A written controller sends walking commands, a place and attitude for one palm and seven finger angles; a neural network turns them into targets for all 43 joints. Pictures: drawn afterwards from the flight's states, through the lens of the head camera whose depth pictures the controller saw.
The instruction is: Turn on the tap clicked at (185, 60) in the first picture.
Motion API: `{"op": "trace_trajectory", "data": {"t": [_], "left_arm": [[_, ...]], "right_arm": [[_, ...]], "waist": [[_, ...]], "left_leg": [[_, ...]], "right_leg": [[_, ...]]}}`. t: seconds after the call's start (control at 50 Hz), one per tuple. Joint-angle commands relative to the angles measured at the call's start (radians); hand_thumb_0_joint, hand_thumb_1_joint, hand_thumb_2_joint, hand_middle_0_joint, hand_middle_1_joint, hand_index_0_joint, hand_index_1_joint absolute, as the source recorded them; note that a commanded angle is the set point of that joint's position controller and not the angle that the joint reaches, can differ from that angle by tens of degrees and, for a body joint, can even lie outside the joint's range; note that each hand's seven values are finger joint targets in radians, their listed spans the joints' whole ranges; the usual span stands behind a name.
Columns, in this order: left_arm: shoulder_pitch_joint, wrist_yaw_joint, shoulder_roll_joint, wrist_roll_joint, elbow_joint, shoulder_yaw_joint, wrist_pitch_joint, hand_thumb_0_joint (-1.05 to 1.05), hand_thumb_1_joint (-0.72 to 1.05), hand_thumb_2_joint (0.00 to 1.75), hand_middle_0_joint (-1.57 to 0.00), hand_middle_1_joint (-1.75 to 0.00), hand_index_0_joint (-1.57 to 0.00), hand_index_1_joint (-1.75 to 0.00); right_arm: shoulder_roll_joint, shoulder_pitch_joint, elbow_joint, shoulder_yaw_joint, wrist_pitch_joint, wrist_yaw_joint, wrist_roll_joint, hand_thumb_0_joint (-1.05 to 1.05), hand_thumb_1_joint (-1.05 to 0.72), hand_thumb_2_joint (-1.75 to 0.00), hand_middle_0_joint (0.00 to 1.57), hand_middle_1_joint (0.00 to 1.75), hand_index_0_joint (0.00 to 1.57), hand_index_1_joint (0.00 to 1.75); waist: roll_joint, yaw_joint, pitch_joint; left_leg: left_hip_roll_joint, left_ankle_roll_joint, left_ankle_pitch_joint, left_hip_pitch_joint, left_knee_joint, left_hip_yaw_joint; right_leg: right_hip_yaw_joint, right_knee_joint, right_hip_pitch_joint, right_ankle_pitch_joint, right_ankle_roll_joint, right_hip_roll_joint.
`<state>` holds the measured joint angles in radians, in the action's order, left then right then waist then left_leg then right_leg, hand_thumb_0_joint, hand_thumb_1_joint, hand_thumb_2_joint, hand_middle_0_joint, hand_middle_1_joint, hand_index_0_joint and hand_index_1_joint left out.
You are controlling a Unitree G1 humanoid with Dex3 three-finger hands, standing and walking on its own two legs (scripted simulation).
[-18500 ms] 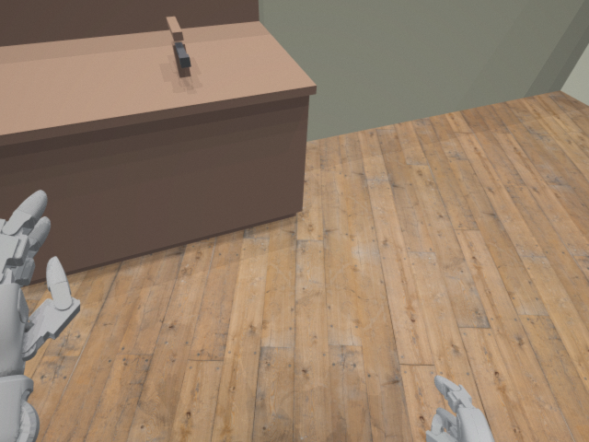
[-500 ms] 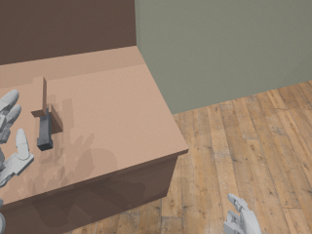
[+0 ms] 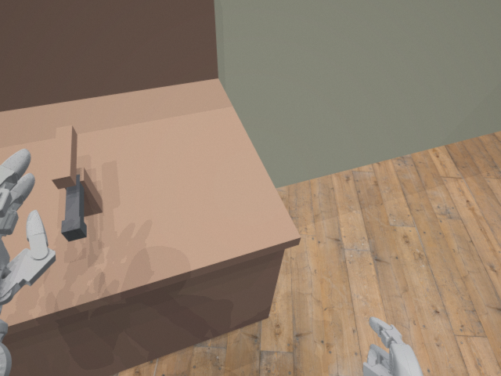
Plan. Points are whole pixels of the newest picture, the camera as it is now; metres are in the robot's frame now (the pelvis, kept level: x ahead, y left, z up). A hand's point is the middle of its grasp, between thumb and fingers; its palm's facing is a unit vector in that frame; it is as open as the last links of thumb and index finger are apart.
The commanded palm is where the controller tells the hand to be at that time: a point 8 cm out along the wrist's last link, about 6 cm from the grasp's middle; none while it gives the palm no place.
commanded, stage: shuffle to correct the standing spot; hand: left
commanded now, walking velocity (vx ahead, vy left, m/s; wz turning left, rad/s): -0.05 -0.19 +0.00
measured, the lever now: (74, 229) +0.33 +0.31 +0.04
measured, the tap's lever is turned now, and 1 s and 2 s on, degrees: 0 0 0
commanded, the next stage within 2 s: come to a stop and stand still in 1.80 s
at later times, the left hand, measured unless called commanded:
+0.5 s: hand (56, 247) +0.23 +0.24 +0.16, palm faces +0.31 -0.86 -0.40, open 7.4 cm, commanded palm +0.17 +0.28 +0.18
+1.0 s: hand (59, 247) +0.23 +0.23 +0.17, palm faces +0.32 -0.86 -0.40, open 7.4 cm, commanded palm +0.17 +0.28 +0.18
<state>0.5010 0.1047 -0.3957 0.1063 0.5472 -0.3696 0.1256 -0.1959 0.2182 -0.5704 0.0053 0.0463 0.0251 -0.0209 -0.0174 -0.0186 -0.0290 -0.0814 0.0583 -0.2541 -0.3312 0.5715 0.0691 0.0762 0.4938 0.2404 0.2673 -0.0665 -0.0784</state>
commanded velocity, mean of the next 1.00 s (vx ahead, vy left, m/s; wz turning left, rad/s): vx -0.04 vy -0.20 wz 0.00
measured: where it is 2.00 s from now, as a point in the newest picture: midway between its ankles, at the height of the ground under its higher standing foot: outside the picture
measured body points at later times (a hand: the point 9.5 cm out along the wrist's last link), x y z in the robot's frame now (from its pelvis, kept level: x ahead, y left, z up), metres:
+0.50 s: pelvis +0.01 +0.00 +0.00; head +0.04 +0.01 +0.45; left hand +0.21 +0.28 +0.18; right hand +0.17 -0.23 -0.08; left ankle +0.03 +0.16 -0.73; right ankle +0.00 -0.08 -0.73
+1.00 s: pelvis +0.01 +0.00 +0.00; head +0.03 +0.00 +0.45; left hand +0.20 +0.28 +0.19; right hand +0.18 -0.24 -0.09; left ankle +0.03 +0.16 -0.73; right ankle +0.00 -0.08 -0.73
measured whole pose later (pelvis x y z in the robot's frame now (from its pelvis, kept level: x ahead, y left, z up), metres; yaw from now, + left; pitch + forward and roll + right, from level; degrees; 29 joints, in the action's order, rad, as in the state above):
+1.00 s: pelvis +0.01 +0.00 +0.00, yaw +0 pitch +1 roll -2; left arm 0.51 0.10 -0.40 0.11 0.56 -0.37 0.11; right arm -0.20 0.20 -0.57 0.01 0.03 0.03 -0.02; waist -0.02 -0.02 -0.03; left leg -0.08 0.06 -0.28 -0.33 0.60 0.08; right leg 0.09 0.52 0.24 0.30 -0.07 -0.08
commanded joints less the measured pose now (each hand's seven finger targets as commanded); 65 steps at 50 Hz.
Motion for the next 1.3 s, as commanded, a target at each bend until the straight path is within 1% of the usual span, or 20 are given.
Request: {"op": "trace_trajectory", "data": {"t": [0.0, 0.08, 0.1, 0.28, 0.3, 0.46, 0.48, 0.5, 0.56, 0.68, 0.7, 0.72, 0.84, 0.96, 1.0, 1.06, 1.08, 1.18, 1.2, 1.28], "left_arm": [[-0.046, 0.023, -0.159, 0.003, 0.2, -0.103, 0.058, 0.0, 0.9, 0.9, -0.2, -0.3, -0.2, -0.3], [-0.04, 0.026, -0.186, 0.005, 0.216, -0.132, 0.056, 0.0, 0.9, 0.9, -0.2, -0.3, -0.2, -0.3], [-0.057, 0.024, -0.16, 0.003, 0.223, -0.102, 0.06, 0.0, 0.9, 0.9, -0.2, -0.3, -0.2, -0.3], [-0.033, 0.019, -0.182, 0.0, 0.22, -0.129, 0.059, 0.0, 0.9, 0.9, -0.2, -0.3, -0.2, -0.3], [-0.036, 0.017, -0.16, 0.001, 0.213, -0.107, 0.061, 0.0, 0.9, 0.9, -0.2, -0.3, -0.2, -0.3], [-0.047, 0.021, -0.175, 0.005, 0.211, -0.121, 0.05, 0.0, 0.9, 0.9, -0.2, -0.3, -0.2, -0.3], [-0.058, 0.024, -0.185, 0.005, 0.232, -0.125, 0.051, 0.0, 0.9, 0.9, -0.2, -0.3, -0.2, -0.3], [-0.062, 0.023, -0.167, 0.005, 0.234, -0.107, 0.056, 0.0, 0.9, 0.9, -0.2, -0.3, -0.2, -0.3], [-0.044, 0.024, -0.19, 0.002, 0.243, -0.134, 0.057, 0.0, 0.9, 0.9, -0.2, -0.3, -0.2, -0.3], [-0.023, 0.017, -0.175, 0.002, 0.229, -0.123, 0.054, 0.0, 0.9, 0.9, -0.2, -0.3, -0.2, -0.3], [-0.031, 0.014, -0.155, 0.001, 0.224, -0.102, 0.057, 0.0, 0.9, 0.9, -0.2, -0.3, -0.2, -0.3], [-0.03, 0.017, -0.18, 0.0, 0.218, -0.126, 0.055, 0.0, 0.9, 0.9, -0.2, -0.3, -0.2, -0.3], [-0.027, 0.019, -0.168, 0.007, 0.217, -0.113, 0.05, 0.0, 0.9, 0.9, -0.2, -0.3, -0.2, -0.3], [-0.032, 0.024, -0.186, 0.008, 0.208, -0.134, 0.046, 0.0, 0.9, 0.9, -0.2, -0.3, -0.2, -0.3], [-0.029, 0.024, -0.165, 0.009, 0.209, -0.111, 0.048, 0.0, 0.9, 0.9, -0.2, -0.3, -0.2, -0.3], [-0.041, 0.026, -0.177, 0.009, 0.218, -0.123, 0.048, 0.0, 0.9, 0.9, -0.2, -0.3, -0.2, -0.3], [-0.04, 0.029, -0.182, 0.011, 0.236, -0.124, 0.05, 0.0, 0.9, 0.9, -0.2, -0.3, -0.2, -0.3], [-0.031, 0.027, -0.188, 0.006, 0.242, -0.129, 0.053, 0.0, 0.9, 0.9, -0.2, -0.3, -0.2, -0.3], [-0.029, 0.025, -0.167, 0.004, 0.234, -0.112, 0.056, 0.0, 0.9, 0.9, -0.2, -0.3, -0.2, -0.3], [-0.024, 0.024, -0.174, 0.006, 0.231, -0.12, 0.052, 0.0, 0.9, 0.9, -0.2, -0.3, -0.2, -0.3]], "right_arm": [[-0.112, -0.08, 0.151, 0.038, 0.051, 0.012, 0.001, 0.0, -0.9, -0.9, 0.2, 0.3, 0.2, 0.3], [-0.111, -0.093, 0.157, 0.043, 0.056, 0.014, -0.002, 0.0, -0.9, -0.9, 0.2, 0.3, 0.2, 0.3], [-0.113, -0.083, 0.148, 0.037, 0.052, 0.012, 0.003, 0.0, -0.9, -0.9, 0.2, 0.3, 0.2, 0.3], [-0.113, -0.09, 0.159, 0.045, 0.056, 0.013, 0.001, 0.0, -0.9, -0.9, 0.2, 0.3, 0.2, 0.3], [-0.114, -0.076, 0.151, 0.04, 0.051, 0.011, 0.006, 0.0, -0.9, -0.9, 0.2, 0.3, 0.2, 0.3], [-0.116, -0.08, 0.157, 0.049, 0.046, 0.011, 0.002, 0.0, -0.9, -0.9, 0.2, 0.3, 0.2, 0.3], [-0.112, -0.095, 0.158, 0.047, 0.048, 0.013, -0.004, 0.0, -0.9, -0.9, 0.2, 0.3, 0.2, 0.3], [-0.114, -0.083, 0.149, 0.04, 0.044, 0.013, 0.003, 0.0, -0.9, -0.9, 0.2, 0.3, 0.2, 0.3], [-0.117, -0.09, 0.16, 0.047, 0.044, 0.012, 0.004, 0.0, -0.9, -0.9, 0.2, 0.3, 0.2, 0.3], [-0.117, -0.087, 0.165, 0.048, 0.045, 0.011, -0.003, 0.0, -0.9, -0.9, 0.2, 0.3, 0.2, 0.3], [-0.119, -0.078, 0.158, 0.043, 0.041, 0.009, 0.004, 0.0, -0.9, -0.9, 0.2, 0.3, 0.2, 0.3], [-0.121, -0.078, 0.164, 0.05, 0.043, 0.009, 0.002, 0.0, -0.9, -0.9, 0.2, 0.3, 0.2, 0.3], [-0.117, -0.075, 0.162, 0.048, 0.038, 0.009, -0.001, 0.0, -0.9, -0.9, 0.2, 0.3, 0.2, 0.3], [-0.115, -0.087, 0.16, 0.048, 0.036, 0.012, -0.003, 0.0, -0.9, -0.9, 0.2, 0.3, 0.2, 0.3], [-0.113, -0.086, 0.154, 0.041, 0.034, 0.013, -0.001, 0.0, -0.9, -0.9, 0.2, 0.3, 0.2, 0.3], [-0.117, -0.087, 0.16, 0.048, 0.037, 0.011, -0.005, 0.0, -0.9, -0.9, 0.2, 0.3, 0.2, 0.3], [-0.115, -0.101, 0.16, 0.045, 0.04, 0.013, -0.01, 0.0, -0.9, -0.9, 0.2, 0.3, 0.2, 0.3], [-0.115, -0.102, 0.167, 0.041, 0.045, 0.013, -0.006, 0.0, -0.9, -0.9, 0.2, 0.3, 0.2, 0.3], [-0.117, -0.089, 0.16, 0.037, 0.042, 0.011, 0.001, 0.0, -0.9, -0.9, 0.2, 0.3, 0.2, 0.3], [-0.119, -0.089, 0.168, 0.043, 0.05, 0.011, -0.005, 0.0, -0.9, -0.9, 0.2, 0.3, 0.2, 0.3]], "waist": [[-0.017, -0.005, 0.103], [-0.038, -0.001, 0.11], [-0.045, -0.005, 0.112], [-0.085, 0.003, 0.129], [-0.066, -0.001, 0.137], [-0.007, -0.002, 0.133], [-0.032, -0.004, 0.132], [-0.036, -0.007, 0.136], [-0.093, 0.003, 0.147], [-0.094, 0.002, 0.155], [-0.087, -0.001, 0.153], [-0.085, 0.004, 0.154], [-0.015, -0.003, 0.16], [-0.01, -0.001, 0.133], [-0.017, -0.007, 0.129], [-0.016, -0.002, 0.13], [-0.051, -0.003, 0.127], [-0.088, 0.003, 0.116], [-0.09, 0.001, 0.125], [-0.089, 0.002, 0.132]], "left_leg": [[-0.037, -0.086, 0.034, 0.05, -0.049, 0.019], [-0.047, -0.088, 0.067, 0.069, -0.05, 0.027], [-0.045, -0.088, 0.074, 0.053, -0.065, 0.034], [-0.076, -0.094, 0.156, 0.078, -0.078, 0.052], [-0.069, -0.093, 0.149, 0.059, -0.076, 0.047], [-0.039, -0.084, 0.101, 0.068, -0.006, 0.009], [-0.038, -0.083, 0.115, 0.096, -0.008, 0.012], [-0.043, -0.087, 0.132, 0.083, -0.03, 0.024], [-0.081, -0.098, 0.22, 0.077, -0.06, 0.057], [-0.088, -0.093, 0.275, 0.103, -0.066, 0.064], [-0.082, -0.093, 0.25, 0.086, -0.069, 0.056], [-0.085, -0.093, 0.242, 0.082, -0.064, 0.057], [-0.046, -0.082, 0.2, 0.089, 0.005, 0.016], [-0.048, -0.086, 0.178, 0.073, 0.01, 0.02], [-0.042, -0.086, 0.173, 0.073, 0.008, 0.018], [-0.04, -0.083, 0.161, 0.068, 0.015, 0.017], [-0.044, -0.084, 0.171, 0.091, -0.002, 0.024], [-0.077, -0.096, 0.175, 0.064, -0.075, 0.068], [-0.077, -0.099, 0.166, 0.049, -0.083, 0.068], [-0.073, -0.091, 0.128, 0.061, -0.089, 0.065]], "right_leg": [[-0.119, -0.126, 0.001, -0.088, 0.009, 0.162], [-0.126, -0.115, 0.002, -0.116, 0.011, 0.162], [-0.102, -0.106, -0.012, -0.109, 0.015, 0.148], [-0.102, -0.091, -0.038, -0.175, 0.029, 0.134], [-0.088, -0.09, -0.054, -0.166, 0.031, 0.127], [-0.135, -0.104, -0.014, -0.167, 0.001, 0.173], [-0.14, -0.1, 0.004, -0.177, -0.005, 0.175], [-0.108, -0.088, -0.012, -0.172, 0.003, 0.159], [-0.088, -0.066, -0.051, -0.205, 0.03, 0.133], [-0.083, -0.069, -0.067, -0.244, 0.029, 0.127], [-0.073, -0.072, -0.071, -0.228, 0.031, 0.122], [-0.082, -0.075, -0.074, -0.229, 0.031, 0.13], [-0.113, -0.082, -0.041, -0.251, 0.0, 0.171], [-0.124, -0.091, -0.022, -0.224, 0.004, 0.176], [-0.115, -0.092, -0.018, -0.218, 0.002, 0.176], [-0.129, -0.095, -0.018, -0.21, -0.004, 0.187], [-0.128, -0.094, -0.005, -0.21, -0.005, 0.184], [-0.094, -0.087, -0.033, -0.169, 0.028, 0.14], [-0.081, -0.086, -0.048, -0.159, 0.033, 0.13], [-0.094, -0.097, -0.045, -0.151, 0.025, 0.137]]}}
